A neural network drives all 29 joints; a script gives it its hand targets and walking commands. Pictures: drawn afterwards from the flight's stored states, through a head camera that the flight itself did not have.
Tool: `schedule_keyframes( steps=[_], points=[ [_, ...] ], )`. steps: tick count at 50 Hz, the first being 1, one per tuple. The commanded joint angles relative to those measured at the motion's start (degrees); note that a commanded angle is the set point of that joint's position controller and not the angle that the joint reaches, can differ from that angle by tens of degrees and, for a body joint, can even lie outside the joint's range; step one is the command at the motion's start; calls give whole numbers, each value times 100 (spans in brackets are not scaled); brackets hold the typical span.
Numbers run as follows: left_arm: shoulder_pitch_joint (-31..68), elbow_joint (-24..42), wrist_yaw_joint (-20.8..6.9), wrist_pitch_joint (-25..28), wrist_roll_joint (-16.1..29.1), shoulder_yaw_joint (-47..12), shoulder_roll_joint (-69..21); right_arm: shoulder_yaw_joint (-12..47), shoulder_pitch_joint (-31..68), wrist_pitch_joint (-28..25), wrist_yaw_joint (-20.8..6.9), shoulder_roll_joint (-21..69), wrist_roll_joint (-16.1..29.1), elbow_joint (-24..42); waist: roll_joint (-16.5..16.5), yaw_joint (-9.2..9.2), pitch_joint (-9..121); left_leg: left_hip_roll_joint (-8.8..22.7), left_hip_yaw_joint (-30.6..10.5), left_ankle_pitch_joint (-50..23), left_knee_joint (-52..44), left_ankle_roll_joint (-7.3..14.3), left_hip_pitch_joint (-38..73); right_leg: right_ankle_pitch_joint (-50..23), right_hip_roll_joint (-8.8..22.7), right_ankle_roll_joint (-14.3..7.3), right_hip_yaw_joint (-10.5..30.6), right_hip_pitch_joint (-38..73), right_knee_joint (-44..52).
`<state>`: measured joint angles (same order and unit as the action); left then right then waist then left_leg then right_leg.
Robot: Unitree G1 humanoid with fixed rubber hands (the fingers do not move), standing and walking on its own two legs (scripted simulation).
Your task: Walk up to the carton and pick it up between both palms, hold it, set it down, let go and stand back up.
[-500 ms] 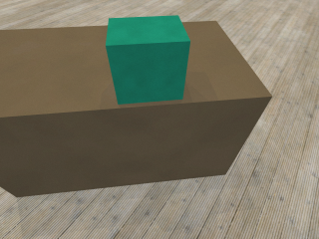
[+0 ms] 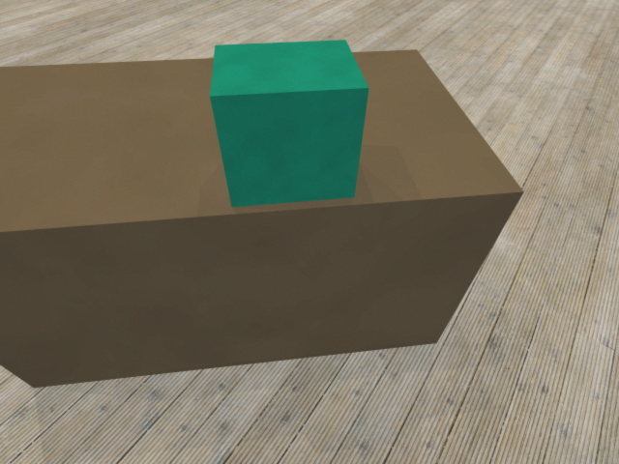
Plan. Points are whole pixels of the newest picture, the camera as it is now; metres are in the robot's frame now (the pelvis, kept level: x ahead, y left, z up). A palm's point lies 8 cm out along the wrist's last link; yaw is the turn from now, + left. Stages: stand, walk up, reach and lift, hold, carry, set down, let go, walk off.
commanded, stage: stand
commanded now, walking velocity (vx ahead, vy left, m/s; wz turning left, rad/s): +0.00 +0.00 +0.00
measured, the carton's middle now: (287, 124) +0.72 +0.07 +0.06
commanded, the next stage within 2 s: walk up in 0.08 s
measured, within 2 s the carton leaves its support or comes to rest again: neither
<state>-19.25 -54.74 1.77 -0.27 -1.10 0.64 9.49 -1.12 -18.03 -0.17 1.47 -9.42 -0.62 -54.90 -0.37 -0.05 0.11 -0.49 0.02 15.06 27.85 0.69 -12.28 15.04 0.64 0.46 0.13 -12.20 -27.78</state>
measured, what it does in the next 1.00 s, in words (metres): walks ahead: right foot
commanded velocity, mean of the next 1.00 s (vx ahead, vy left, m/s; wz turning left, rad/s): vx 0.31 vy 0.04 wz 0.09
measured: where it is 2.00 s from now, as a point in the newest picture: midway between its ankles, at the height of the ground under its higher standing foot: (316, 460)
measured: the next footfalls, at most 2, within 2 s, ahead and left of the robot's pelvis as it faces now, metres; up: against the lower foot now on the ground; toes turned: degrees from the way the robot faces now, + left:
right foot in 0.62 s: +0.08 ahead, -0.18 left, +0.00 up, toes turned -2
left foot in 1.16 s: +0.32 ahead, +0.01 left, +0.00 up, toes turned +14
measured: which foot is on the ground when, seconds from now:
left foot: down 0.00-0.62, up 0.64-1.00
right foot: down 0.00-0.34, up 0.36-0.60, down 0.62-1.00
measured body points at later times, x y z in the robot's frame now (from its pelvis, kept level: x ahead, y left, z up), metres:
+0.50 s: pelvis +0.00 -0.03 +0.01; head +0.01 -0.03 +0.46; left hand +0.06 +0.21 -0.13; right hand -0.02 -0.27 -0.14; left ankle +0.00 +0.11 -0.74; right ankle +0.00 -0.16 -0.69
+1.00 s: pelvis +0.16 -0.10 +0.01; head +0.19 -0.17 +0.45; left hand -0.01 +0.08 -0.10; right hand +0.25 -0.31 -0.18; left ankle +0.21 +0.07 -0.64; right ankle +0.04 -0.18 -0.74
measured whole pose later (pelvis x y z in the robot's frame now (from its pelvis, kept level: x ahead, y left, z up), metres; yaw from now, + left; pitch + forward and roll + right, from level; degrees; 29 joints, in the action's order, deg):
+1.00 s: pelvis +0.16 -0.10 +0.01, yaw +5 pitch +1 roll +6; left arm -36.0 -62.7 1.0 4.4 -0.9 0.2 4.1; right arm -3.7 -11.0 1.4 -3.0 -11.8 -0.6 -59.6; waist 2.7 3.1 -0.5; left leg 1.0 4.9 5.3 61.8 -0.5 -38.2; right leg 21.0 5.3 -1.1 -6.5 1.5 -18.3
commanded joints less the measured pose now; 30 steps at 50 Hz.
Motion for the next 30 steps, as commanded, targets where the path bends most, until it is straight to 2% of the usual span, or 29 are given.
schedule_keyframes(
  steps=[1, 4, 5, 6, 8, 9, 11, 13, 14, 15, 16, 17, 18, 19, 20, 21, 23, 24, 25, 28, 29, 30],
  points=[
    [-248, 102, 6, 95, 10, 120, 467, -106, -216, -80, 24, -431, 5, 63, 157, -8, -266, 437, -518, -408, -644, 278, -124, -518, 273, -196, 356, -108, 475],
    [-325, -93, 12, 103, -1, 118, 418, -122, -340, -59, 51, -486, -7, -111, 108, -19, -311, 434, -520, -215, -722, 226, -255, -408, 303, -202, 381, -6, 560],
    [-323, -85, 15, 102, -4, 118, 398, -97, -283, -60, 45, -433, 16, -119, -16, -9, -310, 400, -506, -236, -717, 236, -288, -368, 320, -196, 377, 50, 567],
    [-268, -107, 13, 106, -8, 139, 433, -101, -245, -68, 53, -441, 0, -159, 90, -15, -453, 407, -485, -301, -683, 220, -263, -400, 337, -206, 410, -66, 617],
    [-493, -251, 20, 121, 1, 83, 272, -80, -240, -83, 48, -408, 4, -223, 19, 48, -277, 438, -460, -530, -645, 243, -35, -531, 370, -201, 430, -57, 658],
    [-449, -288, 39, 120, 12, 85, 287, -82, -292, -77, 24, -376, 23, -295, -211, 5, -289, 397, -457, -452, -646, 222, -109, -439, 338, -210, 429, -6, 673],
    [-363, -293, 45, 121, 5, 103, 338, -89, -321, -68, 23, -366, 26, -387, -93, -34, -268, 364, -394, -418, -630, 196, -19, -291, 394, -238, 519, -76, 781],
    [-389, -353, 38, 100, 14, 99, 263, -67, -316, -56, 36, -319, 14, -475, 61, 6, -414, 380, -404, -254, -707, 170, -132, -159, 343, -211, 466, -121, 814],
    [140, -71, 151, 23, 218, 391, 954, -281, 126, -72, 120, -961, 68, -116, -200, -199, -1196, 866, -561, -3129, 152, 161, -443, -2598, 514, -104, 204, -563, -224],
    [-246, -92, -28, 101, 111, 304, 833, -122, -698, -74, -48, -781, 72, -396, -37, -245, 678, 734, -1064, 2964, -563, 468, -99, 2499, 391, -181, 13, -52, 115],
    [643, 250, -111, 12, -33, 301, 779, -312, -603, 33, -23, -1107, -53, -323, 252, -558, -410, 1286, -1952, 4011, -1399, 529, -510, 2662, -33, 49, -428, -1295, -711],
    [821, 474, -178, -17, -112, 305, 579, -430, -500, 88, 6, -1456, -95, -278, 1144, -541, -684, 2087, -3094, 4494, -2199, 853, -800, 1390, -116, 193, -686, -1703, -2216],
    [745, 506, -245, 31, -184, 254, 348, -437, -289, 61, 10, -1374, -89, -252, 1094, -424, -743, 2301, -3423, 3962, -2268, 1037, -718, 739, 222, 158, -247, -1897, -2354],
    [574, 448, -253, 114, -165, 199, 192, -405, -325, -48, -1, -1193, -112, -271, 903, -375, -700, 2229, -3252, 3133, -2148, 1065, -274, 501, 419, 81, -125, -2004, -2146],
    [582, 381, -270, 189, -135, 207, 118, -344, -427, -103, -9, -1003, -109, -317, 894, -343, -540, 2029, -2923, 2596, -2009, 997, -131, 524, 463, 104, -175, -2074, -2086],
    [576, 326, -289, 262, -79, 249, 186, -349, -384, -147, -18, -930, -106, -308, 906, -292, -397, 1736, -2538, 2089, -1901, 895, 44, 531, 369, 134, -246, -1992, -1861],
    [571, 275, -360, 324, -66, 314, 282, -349, -345, -208, 2, -942, -93, -361, 776, -274, -86, 1384, -1824, 1477, -1720, 730, 147, 441, 127, 188, -446, -1589, -1588],
    [522, 271, -367, 335, -38, 292, 234, -344, -242, -228, 16, -1048, -80, -354, 965, -238, 7, 1279, -1609, 1356, -1618, 696, 249, 513, 47, 212, -557, -1391, -1272],
    [564, 268, -361, 348, -5, 278, 174, -358, -237, -245, 21, -1054, -96, -354, 987, -235, -14, 1170, -1431, 1288, -1573, 651, 98, 576, 11, 206, -612, -1069, -817],
    [192, 199, -289, 364, 31, 317, 240, -409, -138, -196, 29, -1196, -108, -359, 1135, -48, -160, 959, -1106, 1870, -1282, 583, -940, 198, -210, 147, -857, 456, 260],
    [-193, 84, -235, 376, 24, 355, 384, -383, -131, -189, 20, -1103, -117, -363, 982, 92, -81, 841, -997, 2025, -857, 521, -1502, 105, -195, 101, -710, 1290, 425],
    [-710, -64, -171, 412, 8, 395, 570, -325, -174, -197, -1, -910, -133, -344, 444, 274, 74, 543, -742, 2304, 4, 442, -2219, 308, 67, 78, -446, 2212, 534]
  ],
)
